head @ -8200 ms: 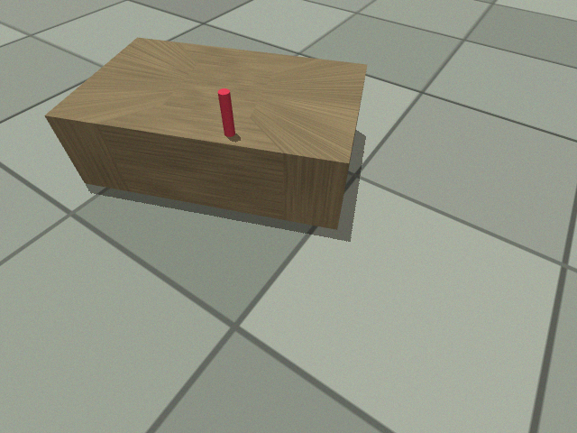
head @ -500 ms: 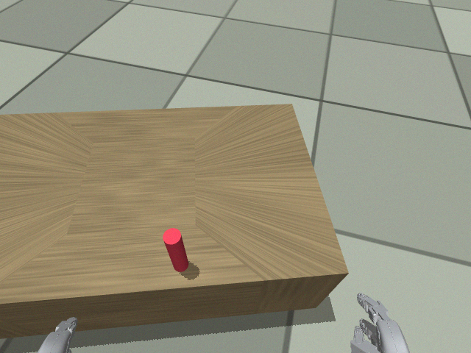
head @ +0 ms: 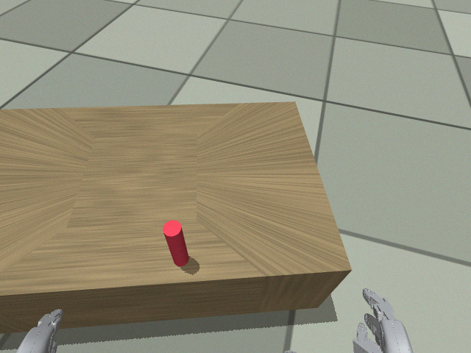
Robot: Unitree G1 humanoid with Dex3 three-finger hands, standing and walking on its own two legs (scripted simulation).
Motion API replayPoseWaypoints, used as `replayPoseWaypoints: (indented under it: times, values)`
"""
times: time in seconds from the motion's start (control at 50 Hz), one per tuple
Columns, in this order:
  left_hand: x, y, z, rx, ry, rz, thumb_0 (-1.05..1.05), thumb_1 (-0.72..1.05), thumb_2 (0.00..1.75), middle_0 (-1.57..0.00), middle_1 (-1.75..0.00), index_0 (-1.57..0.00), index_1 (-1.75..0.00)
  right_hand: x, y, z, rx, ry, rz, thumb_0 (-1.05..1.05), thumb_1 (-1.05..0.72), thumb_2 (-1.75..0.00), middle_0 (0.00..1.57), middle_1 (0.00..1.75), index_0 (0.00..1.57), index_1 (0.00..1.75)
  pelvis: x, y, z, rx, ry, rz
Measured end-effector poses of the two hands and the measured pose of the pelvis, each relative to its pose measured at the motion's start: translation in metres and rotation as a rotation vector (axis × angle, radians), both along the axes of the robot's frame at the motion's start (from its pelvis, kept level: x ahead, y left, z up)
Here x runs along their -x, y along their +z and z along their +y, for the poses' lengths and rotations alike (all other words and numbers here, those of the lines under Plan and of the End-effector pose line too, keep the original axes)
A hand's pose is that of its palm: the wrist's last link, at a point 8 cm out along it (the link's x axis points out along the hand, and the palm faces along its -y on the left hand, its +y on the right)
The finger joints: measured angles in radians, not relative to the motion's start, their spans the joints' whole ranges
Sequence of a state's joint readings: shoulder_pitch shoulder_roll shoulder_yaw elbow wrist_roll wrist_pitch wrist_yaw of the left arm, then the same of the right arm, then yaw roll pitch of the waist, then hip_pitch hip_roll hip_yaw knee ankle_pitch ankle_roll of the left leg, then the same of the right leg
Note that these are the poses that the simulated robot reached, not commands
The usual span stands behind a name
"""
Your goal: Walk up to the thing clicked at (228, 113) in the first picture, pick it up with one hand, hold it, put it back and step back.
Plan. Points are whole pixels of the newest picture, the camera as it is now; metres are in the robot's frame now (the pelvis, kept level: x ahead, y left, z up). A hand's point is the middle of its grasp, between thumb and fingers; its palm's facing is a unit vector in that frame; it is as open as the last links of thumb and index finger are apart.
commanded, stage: go down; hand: left
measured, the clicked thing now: (177, 245) +0.43 +0.15 -0.24
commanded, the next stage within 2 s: none
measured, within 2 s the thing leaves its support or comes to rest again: neither
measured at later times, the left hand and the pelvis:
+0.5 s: hand (56, 259) +0.29 +0.30 -0.01, palm faces +0.11 -0.98 -0.18, open 17.3 cm; pelvis -0.02 -0.01 +0.00, yaw -1 degrees
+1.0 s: hand (48, 224) +0.35 +0.33 +0.01, palm faces +0.10 -0.99 -0.12, open 17.2 cm; pelvis -0.02 -0.01 +0.00, yaw -2 degrees
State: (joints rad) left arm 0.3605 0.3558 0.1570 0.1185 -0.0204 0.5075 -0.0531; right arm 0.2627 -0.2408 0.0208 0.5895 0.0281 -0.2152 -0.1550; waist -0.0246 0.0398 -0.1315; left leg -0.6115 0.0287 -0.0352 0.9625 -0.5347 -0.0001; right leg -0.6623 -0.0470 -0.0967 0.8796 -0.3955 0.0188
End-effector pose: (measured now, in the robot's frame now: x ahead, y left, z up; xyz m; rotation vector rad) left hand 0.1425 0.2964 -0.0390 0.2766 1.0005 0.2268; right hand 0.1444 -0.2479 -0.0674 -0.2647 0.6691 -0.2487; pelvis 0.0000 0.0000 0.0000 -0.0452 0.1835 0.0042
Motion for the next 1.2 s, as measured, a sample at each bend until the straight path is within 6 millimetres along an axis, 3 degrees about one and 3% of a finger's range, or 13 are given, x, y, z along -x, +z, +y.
replayPoseWaypoints:
  times: [0.08, 0.2, 0.38, 0.58, 0.74, 0.9, 1.2]
  values:
    - [-0.017, 0.008, 0.010, -0.003, 0.015, -0.073, -0.01, -0.45, 0.06, -0.08, -0.04, -0.07, -0.04, 0.003, -0.001, -0.002, 0.018, 0.009, -0.011, 0.02, -0.85, -0.89, 0.21, 0.30, 0.20, 0.30, 0.006, -0.002, -0.003, -0.001, 0.007, -0.006]
    - [-0.062, 0.029, 0.029, 0.013, 0.012, -0.204, -0.01, -0.45, 0.05, -0.08, -0.03, -0.07, -0.03, 0.015, 0.000, -0.006, 0.039, 0.015, -0.001, 0.02, -0.85, -0.89, 0.21, 0.30, 0.20, 0.30, 0.014, -0.001, -0.006, -0.001, 0.012, -0.018]
    - [-0.112, 0.051, 0.046, 0.093, -0.023, -0.275, -0.01, -0.47, 0.03, -0.09, -0.02, -0.07, -0.03, 0.051, -0.003, -0.018, 0.044, -0.032, 0.072, 0.02, -0.87, -0.89, 0.21, 0.30, 0.20, 0.30, 0.017, 0.005, -0.005, -0.007, -0.006, -0.013]
    - [-0.136, 0.055, 0.063, 0.129, -0.057, -0.382, -0.01, -0.50, 0.02, -0.09, -0.02, -0.07, -0.02, 0.096, -0.013, -0.026, 0.063, -0.048, 0.218, 0.02, -0.88, -0.89, 0.21, 0.30, 0.20, 0.30, 0.023, 0.003, -0.006, -0.015, -0.022, 0.011]
    - [-0.157, 0.063, 0.073, 0.141, -0.084, -0.468, -0.01, -0.49, 0.03, -0.08, -0.02, -0.07, -0.03, 0.116, -0.017, -0.032, 0.083, -0.045, 0.300, 0.02, -0.87, -0.89, 0.21, 0.30, 0.20, 0.30, 0.028, 0.000, -0.006, -0.015, -0.025, 0.037]
    - [-0.173, 0.065, 0.079, 0.156, -0.091, -0.519, -0.01, -0.47, 0.03, -0.08, -0.02, -0.07, -0.02, 0.121, -0.019, -0.035, 0.098, -0.052, 0.342, 0.01, -0.87, -0.89, 0.21, 0.30, 0.20, 0.30, 0.027, -0.003, -0.006, -0.014, -0.030, 0.065]
    - [-0.192, 0.066, 0.088, 0.174, -0.098, -0.576, -0.01, -0.47, 0.02, -0.08, -0.02, -0.07, -0.02, 0.113, -0.022, -0.033, 0.113, -0.046, 0.384, 0.01, -0.88, -0.89, 0.21, 0.30, 0.20, 0.30, 0.019, -0.006, -0.003, -0.006, -0.031, 0.103]
